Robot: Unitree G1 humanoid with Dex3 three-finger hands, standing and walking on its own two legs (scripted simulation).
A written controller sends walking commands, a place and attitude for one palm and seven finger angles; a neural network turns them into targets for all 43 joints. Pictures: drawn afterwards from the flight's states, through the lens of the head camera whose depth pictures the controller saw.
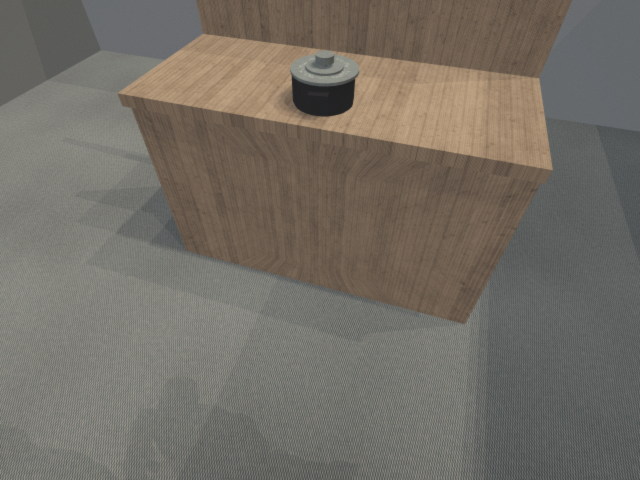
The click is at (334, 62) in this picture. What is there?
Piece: lid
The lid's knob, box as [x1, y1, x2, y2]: [315, 50, 333, 65]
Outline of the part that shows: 316,52 315,61 318,64 326,65 333,62 333,53 331,51 322,50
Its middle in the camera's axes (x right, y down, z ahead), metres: +0.01 -0.47 +1.00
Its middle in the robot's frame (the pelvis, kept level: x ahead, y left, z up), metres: +1.07 +0.04 +0.07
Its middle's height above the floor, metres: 0.84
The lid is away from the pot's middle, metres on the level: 0.00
